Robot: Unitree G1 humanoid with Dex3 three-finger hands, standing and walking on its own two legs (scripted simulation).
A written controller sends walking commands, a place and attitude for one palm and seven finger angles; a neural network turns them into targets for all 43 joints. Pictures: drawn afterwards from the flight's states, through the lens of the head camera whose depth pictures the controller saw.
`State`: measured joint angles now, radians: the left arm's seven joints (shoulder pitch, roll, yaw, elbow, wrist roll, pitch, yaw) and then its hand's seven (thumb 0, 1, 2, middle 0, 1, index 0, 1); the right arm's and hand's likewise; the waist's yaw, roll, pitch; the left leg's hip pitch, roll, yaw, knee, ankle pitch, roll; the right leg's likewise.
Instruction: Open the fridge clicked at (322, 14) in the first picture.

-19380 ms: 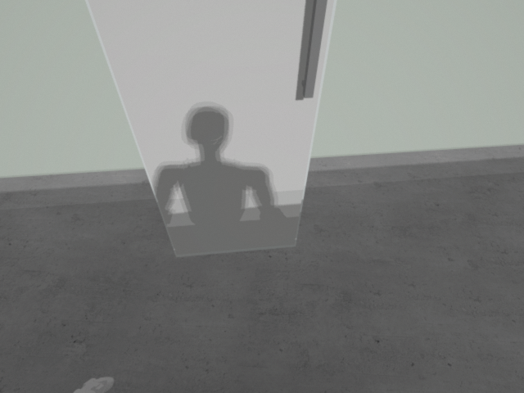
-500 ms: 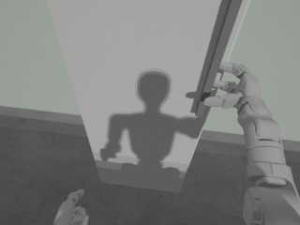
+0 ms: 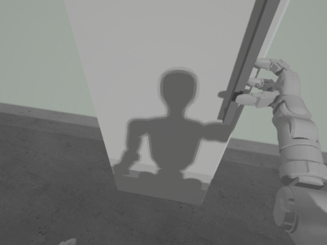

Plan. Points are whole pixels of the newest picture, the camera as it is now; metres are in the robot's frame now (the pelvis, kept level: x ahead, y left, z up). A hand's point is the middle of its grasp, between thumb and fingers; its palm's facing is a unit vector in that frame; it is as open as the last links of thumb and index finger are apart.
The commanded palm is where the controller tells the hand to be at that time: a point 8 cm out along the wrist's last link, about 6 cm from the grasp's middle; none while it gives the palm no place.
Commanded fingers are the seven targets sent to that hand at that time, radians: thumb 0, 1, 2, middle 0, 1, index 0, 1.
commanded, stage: slide the fingers in behind the handle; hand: right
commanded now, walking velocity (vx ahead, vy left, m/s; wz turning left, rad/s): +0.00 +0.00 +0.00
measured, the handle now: (245, 64) +0.49 -0.14 +0.24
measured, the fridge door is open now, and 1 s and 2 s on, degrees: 0 0 0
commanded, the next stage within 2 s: grip the handle and tug to test in 1.72 s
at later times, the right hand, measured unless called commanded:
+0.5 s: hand (249, 90) +0.43 -0.14 +0.21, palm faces +0.10 +1.00 +0.01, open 14.0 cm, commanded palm +0.40 -0.19 +0.21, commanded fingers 0.00 0.50 -0.30 0.30 1.20 0.30 1.20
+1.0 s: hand (236, 86) +0.43 -0.12 +0.21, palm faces +0.11 +0.99 +0.02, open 13.9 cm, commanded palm +0.41 -0.17 +0.21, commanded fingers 0.00 0.50 -0.30 0.30 1.20 0.30 1.20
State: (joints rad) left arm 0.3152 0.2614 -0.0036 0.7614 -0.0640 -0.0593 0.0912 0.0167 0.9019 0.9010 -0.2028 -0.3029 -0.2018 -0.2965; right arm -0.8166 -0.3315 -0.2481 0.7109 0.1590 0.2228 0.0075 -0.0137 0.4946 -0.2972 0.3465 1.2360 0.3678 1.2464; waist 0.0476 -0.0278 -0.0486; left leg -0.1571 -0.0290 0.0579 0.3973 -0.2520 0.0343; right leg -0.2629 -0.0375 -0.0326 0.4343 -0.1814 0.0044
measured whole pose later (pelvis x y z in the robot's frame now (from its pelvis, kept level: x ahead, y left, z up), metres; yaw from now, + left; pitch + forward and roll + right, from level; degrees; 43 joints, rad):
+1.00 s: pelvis +0.01 +0.01 +0.00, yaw +0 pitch -1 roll +0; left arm 0.24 0.24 -0.02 0.74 -0.05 -0.03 0.08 0.02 0.90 0.90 -0.20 -0.30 -0.20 -0.30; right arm -0.73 -0.20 -0.17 0.52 0.16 0.30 -0.09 -0.01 0.49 -0.30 0.30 1.20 0.30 1.20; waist 0.02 -0.03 -0.04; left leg -0.11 -0.03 0.05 0.38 -0.26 0.04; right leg -0.21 -0.04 -0.04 0.40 -0.18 0.01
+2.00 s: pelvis +0.00 +0.00 +0.00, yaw +0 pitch -1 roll +0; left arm 0.22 0.23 -0.02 0.74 -0.05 -0.03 0.08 0.02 0.90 0.90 -0.20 -0.30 -0.20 -0.30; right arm -0.73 -0.17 -0.15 0.50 0.16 0.33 -0.12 -0.01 0.38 -0.35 0.31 1.21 0.31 1.21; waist 0.02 -0.03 -0.04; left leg -0.10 -0.02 0.05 0.38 -0.25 0.03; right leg -0.20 -0.03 -0.04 0.40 -0.18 0.00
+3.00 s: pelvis +0.01 +0.00 +0.00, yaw +1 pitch -1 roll +0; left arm 0.23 0.23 -0.02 0.72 -0.05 -0.04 0.08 0.02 0.90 0.90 -0.20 -0.30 -0.20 -0.30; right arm -0.68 -0.19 -0.18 0.47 0.16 0.30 -0.11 0.00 -0.73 -0.78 0.36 1.40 0.40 1.38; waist 0.03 -0.04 -0.06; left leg -0.10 -0.03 0.03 0.37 -0.25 0.04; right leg -0.18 -0.04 -0.06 0.38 -0.18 0.01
